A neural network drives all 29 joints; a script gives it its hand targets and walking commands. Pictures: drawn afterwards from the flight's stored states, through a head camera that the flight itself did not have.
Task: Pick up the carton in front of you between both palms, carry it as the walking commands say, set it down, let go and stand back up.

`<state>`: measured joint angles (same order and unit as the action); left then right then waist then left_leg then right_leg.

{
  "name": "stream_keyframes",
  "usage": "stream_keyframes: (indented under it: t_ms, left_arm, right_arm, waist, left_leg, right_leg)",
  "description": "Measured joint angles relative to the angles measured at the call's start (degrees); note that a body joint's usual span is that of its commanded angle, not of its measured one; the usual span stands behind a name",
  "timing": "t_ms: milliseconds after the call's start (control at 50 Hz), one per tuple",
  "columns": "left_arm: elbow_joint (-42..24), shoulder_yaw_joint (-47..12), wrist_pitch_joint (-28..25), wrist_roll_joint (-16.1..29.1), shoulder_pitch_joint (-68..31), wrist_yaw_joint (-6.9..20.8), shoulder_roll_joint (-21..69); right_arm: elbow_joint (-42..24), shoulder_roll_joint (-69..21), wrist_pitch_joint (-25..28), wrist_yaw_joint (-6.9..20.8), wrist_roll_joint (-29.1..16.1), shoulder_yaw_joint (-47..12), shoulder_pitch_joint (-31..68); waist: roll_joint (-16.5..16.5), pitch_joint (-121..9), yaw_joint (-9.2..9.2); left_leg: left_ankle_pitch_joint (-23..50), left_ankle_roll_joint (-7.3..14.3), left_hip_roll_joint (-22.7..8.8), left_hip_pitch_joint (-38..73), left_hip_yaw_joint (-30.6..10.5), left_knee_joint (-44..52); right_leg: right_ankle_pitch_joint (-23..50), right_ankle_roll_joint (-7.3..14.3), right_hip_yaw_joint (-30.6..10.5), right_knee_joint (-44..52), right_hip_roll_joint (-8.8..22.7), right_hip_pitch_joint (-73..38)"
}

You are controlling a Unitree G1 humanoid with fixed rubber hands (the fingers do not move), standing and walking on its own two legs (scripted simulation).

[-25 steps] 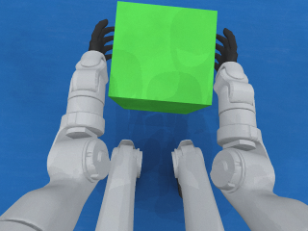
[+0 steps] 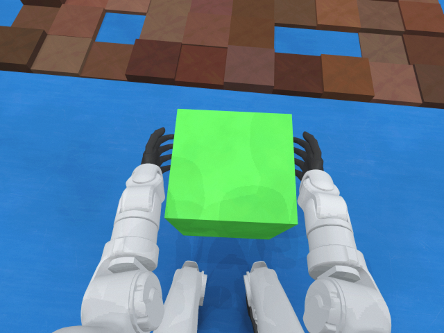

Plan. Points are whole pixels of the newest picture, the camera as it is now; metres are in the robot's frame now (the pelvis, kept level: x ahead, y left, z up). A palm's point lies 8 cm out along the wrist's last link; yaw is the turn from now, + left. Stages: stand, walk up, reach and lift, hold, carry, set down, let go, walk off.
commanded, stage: reach and lift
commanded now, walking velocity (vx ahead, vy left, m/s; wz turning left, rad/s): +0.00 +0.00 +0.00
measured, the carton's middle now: (229, 183) +0.40 +0.00 -0.11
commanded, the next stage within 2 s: hold in 1.66 s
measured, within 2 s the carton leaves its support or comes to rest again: neither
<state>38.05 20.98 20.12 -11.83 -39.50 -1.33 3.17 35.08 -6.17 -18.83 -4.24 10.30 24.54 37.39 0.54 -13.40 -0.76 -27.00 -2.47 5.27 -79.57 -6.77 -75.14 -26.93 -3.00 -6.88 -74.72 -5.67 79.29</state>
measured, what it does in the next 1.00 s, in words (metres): rises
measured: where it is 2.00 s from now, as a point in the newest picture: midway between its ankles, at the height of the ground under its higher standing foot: (223, 327)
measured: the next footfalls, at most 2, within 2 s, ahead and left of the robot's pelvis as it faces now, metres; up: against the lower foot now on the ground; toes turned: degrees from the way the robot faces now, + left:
none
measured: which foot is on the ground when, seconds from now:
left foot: down 0.00-1.00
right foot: down 0.00-1.00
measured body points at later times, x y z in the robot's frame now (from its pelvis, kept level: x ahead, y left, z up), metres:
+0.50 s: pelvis +0.05 +0.00 +0.12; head +0.08 +0.00 +0.57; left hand +0.37 +0.15 +0.10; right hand +0.37 -0.15 +0.11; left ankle +0.06 +0.13 -0.60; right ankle +0.06 -0.14 -0.60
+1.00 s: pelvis +0.04 +0.00 +0.14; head +0.01 +0.00 +0.59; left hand +0.35 +0.15 +0.16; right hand +0.35 -0.15 +0.16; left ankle +0.06 +0.13 -0.60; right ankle +0.06 -0.13 -0.60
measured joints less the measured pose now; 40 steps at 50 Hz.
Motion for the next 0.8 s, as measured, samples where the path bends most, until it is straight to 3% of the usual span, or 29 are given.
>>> stream_keyframes:
  t_ms: [360, 660, 800]
  left_arm:
    - [-5.76, -3.51, 0.34, 0.30, 16.93, 0.00, 3.17]
    - [-15.80, -7.27, 11.14, -0.99, 26.01, -0.12, 5.22]
    - [-14.62, -5.12, 15.13, -4.24, 23.28, 1.29, 5.79]
  right_arm:
    - [-3.89, -2.37, -0.48, 0.91, 0.78, -4.96, -15.37]
    - [-12.39, -2.30, -11.42, 2.50, 2.30, -9.72, -23.25]
    - [-11.04, -2.98, -15.29, 3.78, 5.90, -7.74, -20.45]
  waist:
    - [0.04, 3.12, 0.39]
    - [-0.38, 7.33, 0.79]
    - [-0.43, 10.09, 0.89]
  left_leg:
    - [6.04, 0.82, -1.26, 34.43, -1.13, 26.03]
    - [12.67, 1.40, -2.61, 63.60, -1.66, 46.50]
    - [13.70, 1.39, -2.88, 68.45, -1.55, 48.27]
  right_leg:
    - [5.87, 1.44, -1.08, 25.53, 1.53, -34.18]
    - [12.42, 2.07, -1.59, 45.84, 2.95, -63.28]
    - [13.56, 2.15, -1.60, 47.71, 2.98, -68.15]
